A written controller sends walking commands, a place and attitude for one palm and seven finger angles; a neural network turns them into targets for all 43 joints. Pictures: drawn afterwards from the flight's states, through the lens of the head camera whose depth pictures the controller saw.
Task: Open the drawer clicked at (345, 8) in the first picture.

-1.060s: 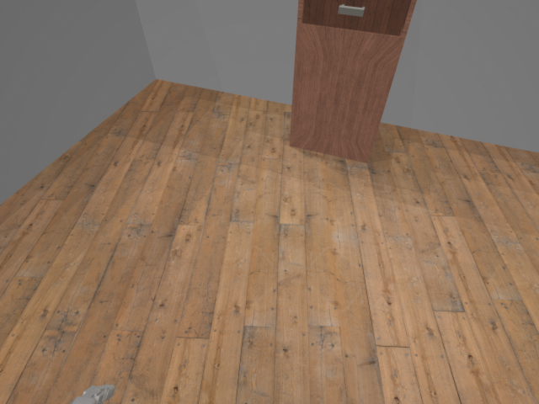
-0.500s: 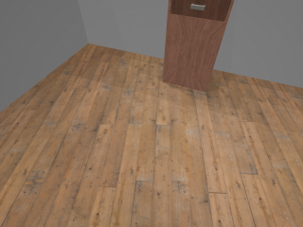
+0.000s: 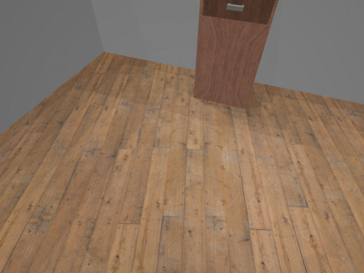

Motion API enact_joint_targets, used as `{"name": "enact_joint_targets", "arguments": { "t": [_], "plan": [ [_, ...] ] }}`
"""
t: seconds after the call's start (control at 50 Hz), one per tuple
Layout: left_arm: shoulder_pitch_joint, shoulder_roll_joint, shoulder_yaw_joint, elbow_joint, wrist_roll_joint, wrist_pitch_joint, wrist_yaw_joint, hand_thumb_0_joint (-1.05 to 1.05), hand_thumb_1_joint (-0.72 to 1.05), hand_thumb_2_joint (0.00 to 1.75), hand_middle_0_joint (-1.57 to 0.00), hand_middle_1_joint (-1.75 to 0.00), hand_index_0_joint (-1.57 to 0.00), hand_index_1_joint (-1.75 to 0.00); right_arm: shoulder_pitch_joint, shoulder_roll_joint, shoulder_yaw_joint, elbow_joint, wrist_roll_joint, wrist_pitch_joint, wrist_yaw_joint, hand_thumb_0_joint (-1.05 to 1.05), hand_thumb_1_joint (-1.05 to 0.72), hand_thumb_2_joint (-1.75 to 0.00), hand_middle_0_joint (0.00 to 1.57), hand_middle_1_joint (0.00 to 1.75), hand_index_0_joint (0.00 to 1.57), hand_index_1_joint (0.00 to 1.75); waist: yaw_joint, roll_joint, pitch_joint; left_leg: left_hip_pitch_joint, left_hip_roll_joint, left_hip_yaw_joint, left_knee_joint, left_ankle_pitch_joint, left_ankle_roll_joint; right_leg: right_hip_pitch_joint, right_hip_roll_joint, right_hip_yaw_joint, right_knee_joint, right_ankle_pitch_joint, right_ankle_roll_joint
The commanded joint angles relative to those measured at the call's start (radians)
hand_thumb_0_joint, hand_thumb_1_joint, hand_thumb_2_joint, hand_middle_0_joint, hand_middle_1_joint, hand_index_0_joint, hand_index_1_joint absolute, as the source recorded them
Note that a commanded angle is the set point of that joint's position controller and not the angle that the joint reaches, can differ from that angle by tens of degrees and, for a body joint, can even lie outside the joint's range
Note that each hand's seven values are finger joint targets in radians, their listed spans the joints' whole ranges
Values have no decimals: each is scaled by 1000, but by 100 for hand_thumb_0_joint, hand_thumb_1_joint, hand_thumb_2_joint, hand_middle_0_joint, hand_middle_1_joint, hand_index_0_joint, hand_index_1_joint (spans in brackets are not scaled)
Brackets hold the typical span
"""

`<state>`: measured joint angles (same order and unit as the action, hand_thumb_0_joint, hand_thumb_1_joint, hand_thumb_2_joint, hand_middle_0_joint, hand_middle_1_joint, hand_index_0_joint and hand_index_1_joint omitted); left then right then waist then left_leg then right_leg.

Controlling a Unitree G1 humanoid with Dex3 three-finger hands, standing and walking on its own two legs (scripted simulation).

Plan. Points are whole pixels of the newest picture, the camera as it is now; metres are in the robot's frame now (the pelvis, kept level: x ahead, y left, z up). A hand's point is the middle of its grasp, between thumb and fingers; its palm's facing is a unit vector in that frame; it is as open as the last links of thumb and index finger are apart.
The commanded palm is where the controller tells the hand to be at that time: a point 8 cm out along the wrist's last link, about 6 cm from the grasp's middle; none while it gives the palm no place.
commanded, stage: look at it before walking up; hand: left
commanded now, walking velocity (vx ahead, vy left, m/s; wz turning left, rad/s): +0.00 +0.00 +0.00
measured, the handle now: (235, 6) +1.58 -0.24 +0.02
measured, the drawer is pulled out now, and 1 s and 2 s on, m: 0.00 0.00 0.00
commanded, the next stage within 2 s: walk to a spot facing it in 0.48 s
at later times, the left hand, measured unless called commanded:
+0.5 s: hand out of the picture +0.09 +0.25 -0.15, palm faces -0.03 -0.94 -0.34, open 7.4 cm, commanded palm none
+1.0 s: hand out of the picture +0.09 +0.16 -0.19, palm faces -0.09 -0.97 -0.20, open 7.4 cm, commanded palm none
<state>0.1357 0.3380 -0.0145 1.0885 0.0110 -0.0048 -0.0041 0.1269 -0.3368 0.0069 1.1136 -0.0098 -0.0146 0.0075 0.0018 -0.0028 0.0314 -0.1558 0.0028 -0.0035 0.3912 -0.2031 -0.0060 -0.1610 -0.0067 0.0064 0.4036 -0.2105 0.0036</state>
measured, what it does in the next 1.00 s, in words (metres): shifts its weight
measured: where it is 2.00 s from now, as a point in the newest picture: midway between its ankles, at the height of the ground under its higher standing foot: (203, 232)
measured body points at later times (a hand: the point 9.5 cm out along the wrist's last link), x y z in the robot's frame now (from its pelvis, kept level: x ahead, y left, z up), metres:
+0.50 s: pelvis +0.01 +0.00 +0.00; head +0.02 +0.00 +0.45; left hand +0.09 +0.29 -0.13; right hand +0.10 -0.30 -0.13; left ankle +0.01 +0.12 -0.74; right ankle +0.01 -0.12 -0.74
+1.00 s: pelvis +0.09 -0.03 -0.03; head +0.10 -0.04 +0.42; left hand +0.09 +0.21 -0.17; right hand +0.03 -0.27 -0.19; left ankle +0.01 +0.12 -0.73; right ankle +0.03 -0.11 -0.74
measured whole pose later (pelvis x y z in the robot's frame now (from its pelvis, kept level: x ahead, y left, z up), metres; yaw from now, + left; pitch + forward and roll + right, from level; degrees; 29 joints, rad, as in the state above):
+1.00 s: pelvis +0.09 -0.03 -0.03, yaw -7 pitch -1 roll +0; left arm 0.36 0.18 0.02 1.09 0.02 -0.02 -0.03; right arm 0.36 -0.22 -0.02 1.13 -0.02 -0.03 0.00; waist -0.01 0.03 0.02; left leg -0.16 0.10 0.10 0.73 -0.49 -0.03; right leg -0.21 0.03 -0.05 0.66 -0.42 -0.05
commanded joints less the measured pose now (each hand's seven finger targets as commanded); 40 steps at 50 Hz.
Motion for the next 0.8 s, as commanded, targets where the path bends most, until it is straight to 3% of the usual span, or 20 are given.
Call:
{"name": "enact_joint_targets", "arguments": {
  "t": [0.0, 0.18, 0.56, 0.6, 0.64, 0.68, 0.72, 0.78],
  "plan": [
    [-43, 211, 44, -66, 1, -18, 12, 0, 90, 90, -20, -30, -20, -30, -51, -214, -46, -63, 1, -19, -17, 0, -90, -90, 20, 30, 20, 30, -2, -2, -41, 5, 115, -100, -81, 61, 36, -24, -108, 106, -89, 25, -33],
    [-38, 211, 45, -64, 0, -22, 15, 0, 90, 90, -20, -30, -20, -30, -55, -213, -45, -64, 3, -24, -20, 0, -90, -90, 20, 30, 20, 30, -2, 0, -93, 45, 123, -89, -65, 174, 36, 23, -114, 95, -66, 159, -33],
    [-41, 215, 46, -62, 1, -23, 17, 0, 90, 90, -20, -30, -20, -30, -74, -215, -43, -65, 3, -20, -21, 0, -90, -90, 20, 30, 20, 30, 0, -1, -66, 63, 123, -81, -78, 192, 32, 27, -116, 96, -85, 192, -31],
    [28, 92, 21, -32, 0, -2, 19, 0, 90, 90, -20, -30, -20, -30, -6, -89, -13, -37, -5, -3, -16, 0, -90, -90, 20, 30, 20, 30, -1, -13, -79, 69, 116, -46, -56, 58, 11, 16, -104, 98, -76, 48, -19],
    [57, 93, 26, -32, 6, 12, 10, 0, 90, 90, -20, -30, -20, -30, 24, -89, -19, -35, -11, 7, -12, 0, -90, -90, 20, 30, 20, 30, 2, -21, -25, 24, 108, -37, -46, -167, 15, -47, -87, 126, -86, -201, -32],
    [74, 102, 39, -48, 11, 17, -2, 0, 90, 90, -20, -30, -20, -30, 34, -98, -29, -46, -15, 10, -9, 0, -90, -90, 20, 30, 20, 30, 4, -21, 48, -39, 108, -39, -44, -319, 22, -109, -72, 155, -86, -328, -48],
    [93, 98, 48, -62, 13, 17, -9, 0, 90, 90, -20, -30, -20, -30, 56, -109, -39, -55, -16, 9, -9, 0, -90, -90, 20, 30, 20, 30, 0, -4, 95, -63, 123, -49, -38, -399, 35, -167, -51, 162, -49, -381, -62],
    [125, 60, 55, -85, 12, 3, -15, 0, 90, 90, -20, -30, -20, -30, 113, -115, -52, -62, -12, -6, -14, 0, -90, -90, 20, 30, 20, 30, -11, 53, 122, -27, 184, -108, -51, -391, 77, -243, -9, 128, 81, -302, -66]
  ]
}}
